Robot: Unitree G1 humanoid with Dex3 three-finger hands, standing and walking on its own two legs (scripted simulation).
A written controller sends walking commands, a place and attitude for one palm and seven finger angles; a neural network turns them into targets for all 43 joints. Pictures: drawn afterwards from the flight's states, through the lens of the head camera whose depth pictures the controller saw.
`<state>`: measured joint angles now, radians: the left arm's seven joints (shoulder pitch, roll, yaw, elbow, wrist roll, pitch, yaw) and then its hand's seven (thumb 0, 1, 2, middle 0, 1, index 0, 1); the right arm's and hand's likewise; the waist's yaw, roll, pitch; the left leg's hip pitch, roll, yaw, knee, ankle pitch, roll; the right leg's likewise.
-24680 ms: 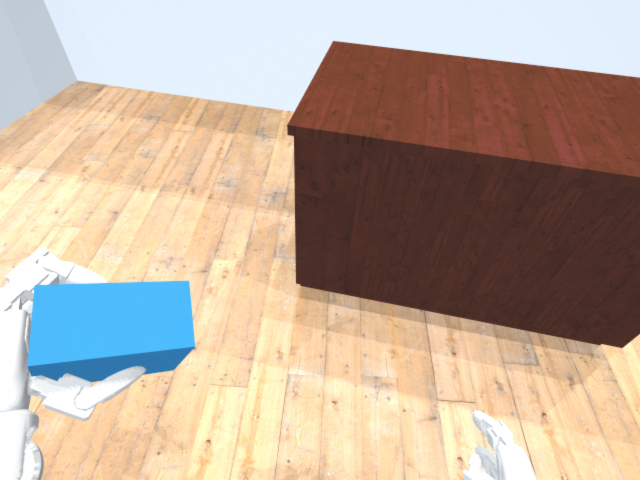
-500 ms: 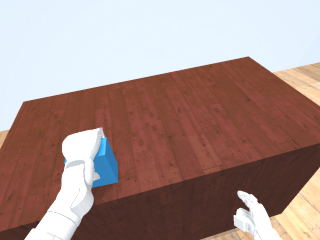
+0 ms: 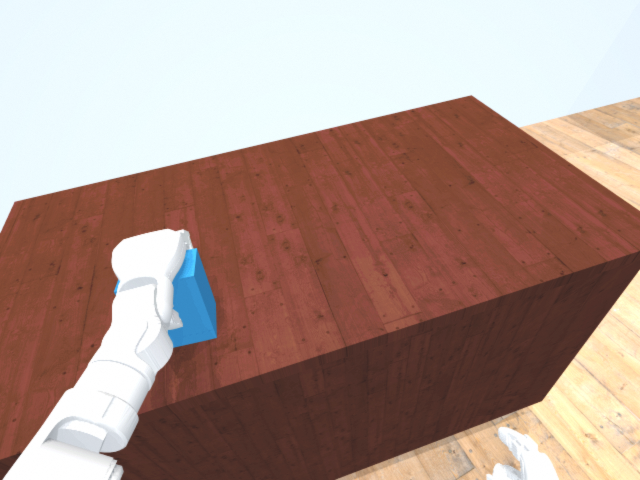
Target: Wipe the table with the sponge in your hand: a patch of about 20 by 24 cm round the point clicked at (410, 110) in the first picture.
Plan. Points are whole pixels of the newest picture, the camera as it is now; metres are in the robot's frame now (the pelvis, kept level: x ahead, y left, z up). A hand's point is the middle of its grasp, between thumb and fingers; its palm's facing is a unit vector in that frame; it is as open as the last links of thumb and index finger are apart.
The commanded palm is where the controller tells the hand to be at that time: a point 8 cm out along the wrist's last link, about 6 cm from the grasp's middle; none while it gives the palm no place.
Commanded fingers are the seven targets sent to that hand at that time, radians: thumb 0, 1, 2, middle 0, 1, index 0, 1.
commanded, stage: wipe forward along the third lane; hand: left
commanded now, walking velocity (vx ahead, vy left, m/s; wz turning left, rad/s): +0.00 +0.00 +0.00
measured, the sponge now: (176, 311) +0.33 +0.26 +0.02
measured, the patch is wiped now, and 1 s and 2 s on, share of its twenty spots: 0.90 1.00 1.00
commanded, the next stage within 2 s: wipe back along the third lane in 1.02 s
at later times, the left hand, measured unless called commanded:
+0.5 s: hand (166, 253) +0.39 +0.28 +0.08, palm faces -0.10 -0.01 -1.00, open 10.5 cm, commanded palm +0.38 +0.28 +0.11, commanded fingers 0.00 0.10 1.30 -1.20 -1.60 -1.20 -1.60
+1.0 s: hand (163, 233) +0.44 +0.30 +0.08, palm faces -0.12 +0.00 -0.99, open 10.5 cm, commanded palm +0.43 +0.30 +0.11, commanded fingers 0.00 0.10 1.30 -1.20 -1.60 -1.20 -1.60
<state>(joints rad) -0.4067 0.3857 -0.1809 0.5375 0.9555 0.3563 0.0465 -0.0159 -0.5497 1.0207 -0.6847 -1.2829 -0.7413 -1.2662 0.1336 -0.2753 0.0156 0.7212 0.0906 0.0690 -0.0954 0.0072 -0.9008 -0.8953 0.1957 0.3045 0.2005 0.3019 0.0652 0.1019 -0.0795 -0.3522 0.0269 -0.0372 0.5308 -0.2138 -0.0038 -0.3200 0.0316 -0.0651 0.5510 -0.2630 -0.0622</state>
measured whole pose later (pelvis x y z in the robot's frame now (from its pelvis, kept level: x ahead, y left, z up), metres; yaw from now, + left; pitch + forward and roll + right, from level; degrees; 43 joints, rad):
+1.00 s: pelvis +0.01 +0.02 +0.00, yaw -3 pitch +9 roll -1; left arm -0.75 0.53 -0.06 1.02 1.01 0.21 0.11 0.00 -0.57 1.03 -0.71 -1.27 -0.76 -1.26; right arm 0.22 -0.28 0.00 0.73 0.08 0.07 -0.08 0.00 -0.90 -0.89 0.20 0.30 0.20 0.30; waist -0.02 0.07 -0.12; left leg -0.52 0.00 -0.07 0.59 -0.23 0.00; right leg -0.48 0.05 -0.01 0.55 -0.23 -0.04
